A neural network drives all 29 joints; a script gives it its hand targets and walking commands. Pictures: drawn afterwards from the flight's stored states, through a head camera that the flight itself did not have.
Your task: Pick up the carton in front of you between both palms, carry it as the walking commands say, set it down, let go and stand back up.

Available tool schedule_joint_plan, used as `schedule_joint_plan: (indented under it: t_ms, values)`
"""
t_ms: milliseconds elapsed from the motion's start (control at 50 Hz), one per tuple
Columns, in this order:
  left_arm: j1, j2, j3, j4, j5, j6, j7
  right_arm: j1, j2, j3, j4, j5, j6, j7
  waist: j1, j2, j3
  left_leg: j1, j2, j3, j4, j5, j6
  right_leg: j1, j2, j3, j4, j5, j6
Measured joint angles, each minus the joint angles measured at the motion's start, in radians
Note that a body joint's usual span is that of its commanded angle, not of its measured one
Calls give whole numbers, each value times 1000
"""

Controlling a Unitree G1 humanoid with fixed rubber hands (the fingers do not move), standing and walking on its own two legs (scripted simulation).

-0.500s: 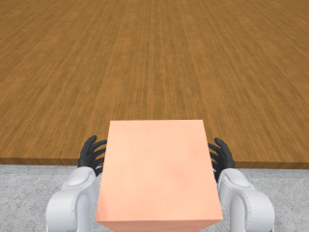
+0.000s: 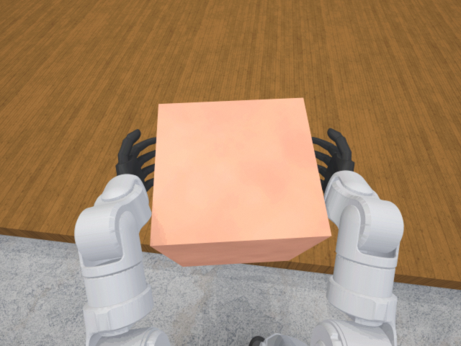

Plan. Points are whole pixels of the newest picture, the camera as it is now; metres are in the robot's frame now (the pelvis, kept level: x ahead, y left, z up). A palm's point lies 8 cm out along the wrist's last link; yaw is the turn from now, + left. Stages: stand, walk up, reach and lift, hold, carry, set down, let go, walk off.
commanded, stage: carry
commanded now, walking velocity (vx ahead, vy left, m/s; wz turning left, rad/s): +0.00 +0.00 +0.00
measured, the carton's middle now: (234, 194) +0.34 +0.00 +0.06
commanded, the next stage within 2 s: none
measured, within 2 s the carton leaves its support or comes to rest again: neither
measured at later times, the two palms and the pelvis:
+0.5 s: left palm (135, 146) +0.42 +0.18 +0.10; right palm (308, 146) +0.41 -0.13 +0.10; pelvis +0.08 +0.02 +0.01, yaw +0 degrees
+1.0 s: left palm (125, 133) +0.43 +0.19 +0.12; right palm (301, 132) +0.43 -0.11 +0.12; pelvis +0.10 +0.03 +0.02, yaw +1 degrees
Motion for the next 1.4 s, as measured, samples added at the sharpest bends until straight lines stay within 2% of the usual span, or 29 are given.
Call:
schedule_joint_plan:
  t_ms: [60,180,320,460,620,740,800,860,900,940,980,1020,1080,1200,1400]
  values:
    - [-55,10,22,69,9,-20,-2,-48,1,-20,59,-16,-21,-3,-6,-12,-14,26,-7,4,-6,-45,-9,13,-8,6,16,-34,13]
    - [-158,37,50,194,35,-55,13,-143,-18,-43,179,-35,-58,-9,-22,-16,-38,40,-11,12,19,-91,-1,13,-20,14,71,-88,30]
    - [-147,13,90,285,61,-71,-12,-127,8,-76,268,-56,-76,19,-25,-17,-49,68,-13,28,14,-71,-2,35,-25,29,78,-83,48]
    - [-45,-15,76,250,54,-111,-37,-20,41,-65,229,-50,-119,43,-22,-20,-30,109,-12,42,-30,-22,-8,74,-20,44,38,-42,55]
    - [-1,-2,31,206,41,-153,-22,32,32,-24,181,-33,-165,33,-24,-21,-26,134,-12,53,-63,8,-6,113,-14,56,-21,-20,62]
    - [9,-4,21,215,49,-152,-21,49,25,-17,184,-33,-165,33,-22,-21,-49,178,-16,62,-129,25,-24,120,-17,66,-21,5,58]
    - [10,0,19,220,52,-150,-19,48,26,-17,190,-36,-163,34,-28,-24,-59,207,-22,66,-177,28,-12,113,-23,64,5,8,64]
    - [16,5,24,227,56,-149,-17,49,37,-16,200,-50,-162,34,-31,-20,-72,201,-19,67,-148,21,2,162,-18,57,-62,-22,79]
    - [10,4,28,239,57,-148,-18,50,36,-16,205,-54,-162,33,-24,-17,-74,165,-10,70,-70,23,-7,197,-12,54,-122,-31,84]
    - [0,-4,27,252,64,-152,-19,53,24,-16,205,-49,-161,32,-13,-15,-72,125,-5,62,-5,13,-33,201,-8,65,-128,-27,70]
    - [-8,-11,24,260,72,-155,-19,51,13,-21,203,-42,-157,31,-7,-15,-68,126,-9,48,-114,22,-43,198,-9,75,-110,-35,64]
    - [-4,-5,21,258,74,-154,-21,44,17,-24,211,-42,-158,30,-7,-28,-73,157,-20,61,-186,4,-9,190,-22,86,-77,-73,80]
    - [6,14,25,259,63,-146,-24,33,37,-23,236,-60,-161,27,-15,-44,-80,147,-33,68,-163,-21,25,170,-39,95,-31,-99,99]
    - [-1,14,30,281,54,-147,-25,42,40,-24,235,-72,-158,28,-10,-26,-79,109,-16,74,-85,-44,16,161,-32,92,-8,-129,104]
    - [-1,5,34,294,67,-151,-21,33,24,-22,257,-63,-156,26,-22,-21,-87,88,-6,84,-47,-60,12,140,-30,96,27,-148,94]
